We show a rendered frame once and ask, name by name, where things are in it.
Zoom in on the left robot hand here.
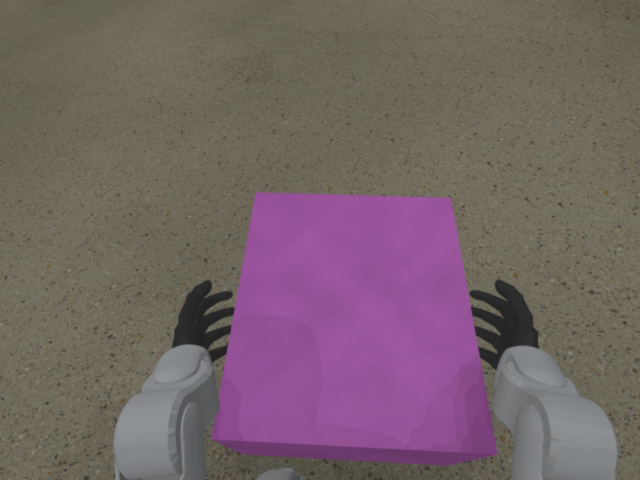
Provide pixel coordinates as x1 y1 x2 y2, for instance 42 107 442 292
172 280 235 364

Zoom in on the right robot hand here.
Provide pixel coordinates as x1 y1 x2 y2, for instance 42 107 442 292
470 279 539 370

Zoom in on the carton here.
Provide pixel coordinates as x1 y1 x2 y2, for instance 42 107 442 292
211 192 498 466

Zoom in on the right robot forearm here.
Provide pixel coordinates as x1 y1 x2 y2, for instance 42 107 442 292
492 346 619 480

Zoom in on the left robot forearm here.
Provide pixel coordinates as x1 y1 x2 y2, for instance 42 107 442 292
113 344 220 480

